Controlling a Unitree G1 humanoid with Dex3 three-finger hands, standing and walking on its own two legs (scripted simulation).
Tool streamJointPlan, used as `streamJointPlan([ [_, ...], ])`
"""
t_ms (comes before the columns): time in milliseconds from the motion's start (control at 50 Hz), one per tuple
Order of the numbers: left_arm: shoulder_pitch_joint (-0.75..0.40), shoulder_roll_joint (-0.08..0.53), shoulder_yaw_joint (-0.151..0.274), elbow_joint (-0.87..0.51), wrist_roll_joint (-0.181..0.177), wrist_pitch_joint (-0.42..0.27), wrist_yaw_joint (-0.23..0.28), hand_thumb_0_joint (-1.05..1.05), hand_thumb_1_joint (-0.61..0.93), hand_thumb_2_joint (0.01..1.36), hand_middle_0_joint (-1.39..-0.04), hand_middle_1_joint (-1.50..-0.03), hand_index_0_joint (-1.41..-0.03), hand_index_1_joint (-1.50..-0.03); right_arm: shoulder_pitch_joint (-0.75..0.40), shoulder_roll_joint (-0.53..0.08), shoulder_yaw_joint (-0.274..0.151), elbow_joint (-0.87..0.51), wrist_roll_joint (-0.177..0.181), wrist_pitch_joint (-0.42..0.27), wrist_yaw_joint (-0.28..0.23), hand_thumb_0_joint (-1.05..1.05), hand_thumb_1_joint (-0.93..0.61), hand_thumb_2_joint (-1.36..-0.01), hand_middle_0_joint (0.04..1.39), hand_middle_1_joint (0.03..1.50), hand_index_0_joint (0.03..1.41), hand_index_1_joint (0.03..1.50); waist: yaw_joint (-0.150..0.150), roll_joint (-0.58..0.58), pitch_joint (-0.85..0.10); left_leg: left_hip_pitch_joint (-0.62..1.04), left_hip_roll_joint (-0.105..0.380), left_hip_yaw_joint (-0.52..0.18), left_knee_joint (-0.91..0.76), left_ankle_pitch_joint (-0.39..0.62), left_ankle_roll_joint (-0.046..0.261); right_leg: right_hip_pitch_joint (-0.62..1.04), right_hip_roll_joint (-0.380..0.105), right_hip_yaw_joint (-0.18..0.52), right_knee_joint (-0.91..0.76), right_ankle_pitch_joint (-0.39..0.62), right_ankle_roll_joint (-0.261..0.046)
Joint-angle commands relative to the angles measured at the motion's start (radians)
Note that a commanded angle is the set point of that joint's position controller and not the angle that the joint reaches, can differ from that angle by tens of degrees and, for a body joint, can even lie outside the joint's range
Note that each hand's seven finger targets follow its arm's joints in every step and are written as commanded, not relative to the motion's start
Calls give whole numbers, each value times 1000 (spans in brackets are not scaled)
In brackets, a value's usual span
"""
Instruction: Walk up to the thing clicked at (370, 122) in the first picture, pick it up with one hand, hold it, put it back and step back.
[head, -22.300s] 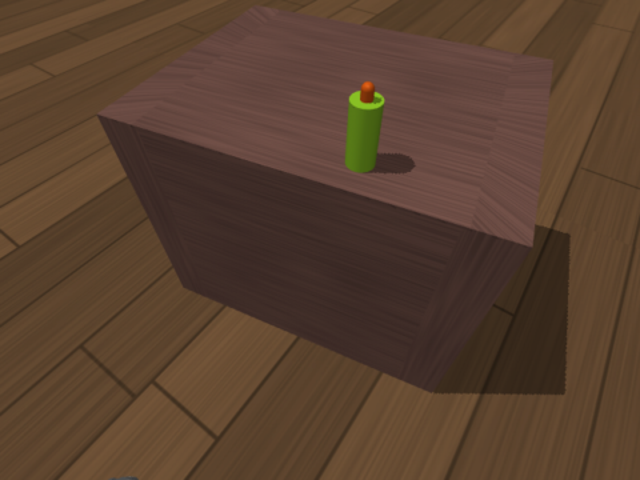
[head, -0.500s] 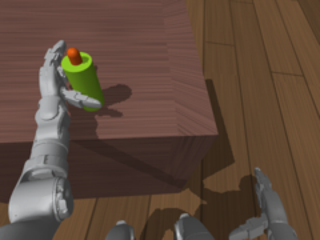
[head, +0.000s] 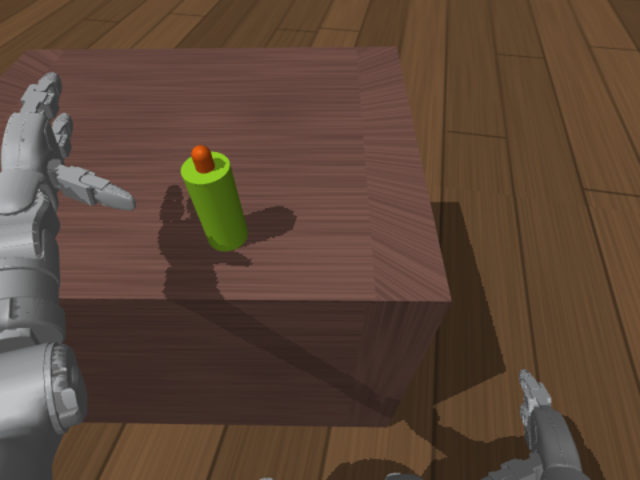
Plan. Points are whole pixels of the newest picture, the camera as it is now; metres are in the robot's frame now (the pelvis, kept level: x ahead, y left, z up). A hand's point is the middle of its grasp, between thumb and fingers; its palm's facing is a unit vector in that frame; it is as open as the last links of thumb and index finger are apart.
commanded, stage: sink last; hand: left
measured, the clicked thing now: (215, 197) +0.46 +0.14 +0.09
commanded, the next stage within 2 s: home in 1.02 s
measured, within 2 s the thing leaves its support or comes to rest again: neither
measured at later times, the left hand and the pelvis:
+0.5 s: hand (32, 294) +0.26 +0.25 +0.18, palm faces +0.36 -0.87 -0.34, open 17.5 cm; pelvis +0.00 +0.00 +0.01, yaw +1 degrees
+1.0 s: hand (12, 420) +0.16 +0.22 +0.18, palm faces +0.37 -0.82 -0.44, open 17.5 cm; pelvis -0.02 -0.02 +0.02, yaw +2 degrees
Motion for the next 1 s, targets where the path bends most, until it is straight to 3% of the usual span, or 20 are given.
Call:
streamJointPlan([
  [0,-402,368,105,-234,19,-86,45,0,-578,26,-62,-43,-58,-48,-21,-123,-39,-187,9,-56,-12,0,550,-58,52,54,52,54,22,-26,-338,223,-22,23,-95,324,17,169,21,-59,-99,348,-25],
  [100,-282,300,80,-351,19,-103,75,0,-576,25,-60,-36,-53,-43,1,-77,-2,-115,8,-68,3,0,546,-59,53,54,52,54,42,98,-313,287,-16,22,-120,329,3,128,24,-68,-124,292,-40],
  [180,-101,232,72,-538,7,-110,110,0,-567,21,-62,-42,-58,-45,-59,-113,-32,-133,5,-85,4,0,539,-59,53,53,53,54,52,80,-288,298,-7,12,-144,311,0,148,30,-78,-148,263,-45],
  [280,276,167,101,-824,-21,-126,156,0,-554,11,-64,-53,-68,-48,-73,-170,-103,-97,12,-81,-11,0,532,-57,54,53,53,53,74,34,-191,282,-6,11,-182,254,-2,177,36,-87,-176,208,-45],
  [300,305,142,88,-951,-26,-142,162,0,-560,13,-65,-52,-68,-49,-85,-149,-83,-121,13,-80,-12,0,527,-58,54,53,53,53,82,35,-234,308,-5,9,-179,281,-4,195,37,-88,-170,229,-46],
  [320,381,162,125,-999,-32,-148,174,0,-557,17,-64,-54,-67,-51,-74,-160,-107,-97,16,-75,-19,0,532,-57,54,53,53,53,82,15,-203,291,-9,14,-183,275,0,203,36,-86,-179,231,-43],
  [380,605,121,154,-1172,-44,-171,197,0,-546,6,-64,-54,-70,-47,-35,-142,-121,-56,15,-71,-25,0,525,-57,54,53,53,53,86,25,-127,284,-11,24,-193,289,-1,216,38,-83,-179,248,-39],
  [420,668,59,120,-1324,-49,-196,204,0,-558,9,-67,-52,-70,-48,-50,-115,-108,-68,10,-69,-25,0,517,-59,54,53,53,53,84,41,-128,291,-9,22,-198,296,-3,229,37,-81,-179,256,-42],
  [440,732,42,126,-1341,-47,-206,209,0,-558,11,-69,-59,-74,-53,-51,-73,-75,-60,9,-68,-22,0,512,-61,55,53,53,53,92,35,-104,284,-9,19,-204,291,-2,233,38,-85,-181,249,-40],
  [460,818,37,129,-1316,-45,-206,211,0,-565,12,-70,-58,-74,-53,-36,-109,-121,-34,8,-66,-27,0,509,-62,55,54,53,54,82,32,-71,281,-8,20,-211,277,-2,218,40,-83,-185,237,-41],
  [520,966,-9,112,-1390,-46,-235,206,0,-558,11,-71,-62,-77,-55,-62,-83,-104,-42,2,-75,-24,0,506,-61,55,54,53,54,90,36,-16,260,-15,25,-221,217,1,214,35,-85,-201,186,-38],
  [540,1053,-34,97,-1356,-45,-234,204,0,-556,8,-71,-60,-78,-52,-39,-113,-140,-7,-2,-74,-29,0,503,-62,55,54,54,54,80,24,-7,262,-16,24,-222,217,4,210,35,-84,-204,189,-36],
  [560,1065,-43,89,-1419,-47,-245,201,0,-550,10,-67,-59,-74,-52,-40,-73,-104,-8,-1,-76,-22,0,511,-60,55,54,54,54,93,43,4,253,-15,21,-226,214,3,210,36,-90,-200,183,-38],
  [620,1226,-72,77,-1407,-44,-263,198,0,-541,10,-64,-59,-72,-51,-75,-145,-163,-43,-2,-93,-27,0,513,-58,56,54,54,54,88,1,26,241,-16,16,-234,176,8,208,38,-96,-207,147,-38],
  [660,1201,-51,84,-1532,-43,-292,199,0,-522,9,-56,-52,-64,-43,-74,-114,-143,-53,0,-109,-26,0,528,-53,56,54,54,54,84,11,14,258,-22,23,-230,154,12,195,32,-92,-214,129,-36],
  [700,1174,-61,73,-1498,-38,-300,204,0,-533,17,-56,-53,-62,-47,-85,-103,-130,-73,-4,-123,-33,0,525,-55,56,54,54,54,63,-37,45,256,-30,27,-231,113,21,175,24,-82,-238,97,-27],
  [740,1223,-67,84,-1421,-31,-303,208,0,-538,19,-57,-54,-62,-48,-63,-135,-167,-38,-12,-132,-43,0,521,-55,56,54,54,54,63,-59,60,251,-31,21,-240,85,23,172,23,-81,-243,68,-26],
  [800,1220,-65,86,-1436,-25,-327,209,0,-539,18,-55,-50,-59,-45,-62,-78,-109,-74,-15,-148,-39,0,524,-54,56,53,54,53,84,-62,49,256,-38,23,-242,89,25,193,16,-80,-255,65,-24],
  [940,1176,-16,150,-1422,-23,-376,215,0,-544,17,-52,-41,-54,-39,-79,-112,-145,-53,-21,-177,-38,0,524,-53,56,53,54,53,106,-22,90,261,-46,27,-280,46,19,217,8,-69,-292,8,-30],
  [980,1191,-20,165,-1361,-24,-386,213,0,-549,21,-51,-38,-50,-39,-72,-82,-116,-37,-20,-181,-29,0,526,-53,56,53,54,53,119,-26,117,251,-45,26,-289,49,19,232,8,-73,-298,12,-29],
])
